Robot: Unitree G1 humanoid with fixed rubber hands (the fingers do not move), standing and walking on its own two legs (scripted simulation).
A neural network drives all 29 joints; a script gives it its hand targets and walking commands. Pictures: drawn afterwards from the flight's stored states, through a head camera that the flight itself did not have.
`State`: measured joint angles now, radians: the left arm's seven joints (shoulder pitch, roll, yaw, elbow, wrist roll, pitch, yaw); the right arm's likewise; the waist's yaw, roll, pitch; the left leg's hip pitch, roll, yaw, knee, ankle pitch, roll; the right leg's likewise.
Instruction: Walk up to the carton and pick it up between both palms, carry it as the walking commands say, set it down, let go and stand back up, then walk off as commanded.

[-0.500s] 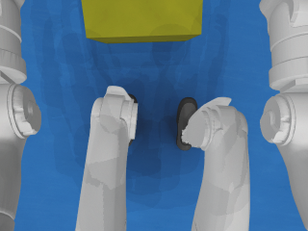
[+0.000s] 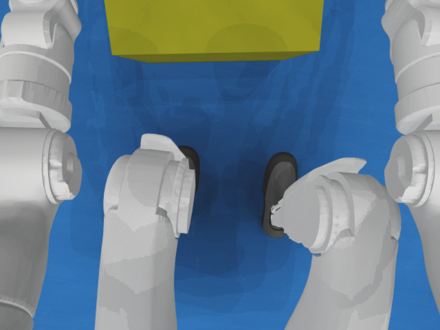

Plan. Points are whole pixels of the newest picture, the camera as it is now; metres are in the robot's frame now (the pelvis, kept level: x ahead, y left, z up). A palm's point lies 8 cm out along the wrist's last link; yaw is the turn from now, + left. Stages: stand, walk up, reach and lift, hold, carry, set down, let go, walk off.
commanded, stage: reach and lift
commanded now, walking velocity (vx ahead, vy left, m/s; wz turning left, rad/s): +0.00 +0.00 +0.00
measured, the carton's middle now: out of the picture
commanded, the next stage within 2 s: none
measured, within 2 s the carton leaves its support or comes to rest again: leaves its support in 1.74 s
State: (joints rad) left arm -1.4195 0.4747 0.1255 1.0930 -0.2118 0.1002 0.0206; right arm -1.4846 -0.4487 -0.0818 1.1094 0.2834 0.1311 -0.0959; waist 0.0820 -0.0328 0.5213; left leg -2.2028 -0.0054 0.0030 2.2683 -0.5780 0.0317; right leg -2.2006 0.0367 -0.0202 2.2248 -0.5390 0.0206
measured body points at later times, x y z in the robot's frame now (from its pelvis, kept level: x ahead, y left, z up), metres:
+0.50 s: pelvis +0.01 +0.00 -0.01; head +0.38 +0.03 +0.23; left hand +0.52 +0.26 -0.21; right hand +0.58 -0.16 -0.19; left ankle +0.12 +0.11 -0.32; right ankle +0.13 -0.12 -0.32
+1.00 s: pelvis +0.01 +0.00 +0.00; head +0.38 +0.04 +0.23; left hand +0.53 +0.26 -0.20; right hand +0.58 -0.09 -0.19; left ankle +0.12 +0.11 -0.32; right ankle +0.13 -0.12 -0.32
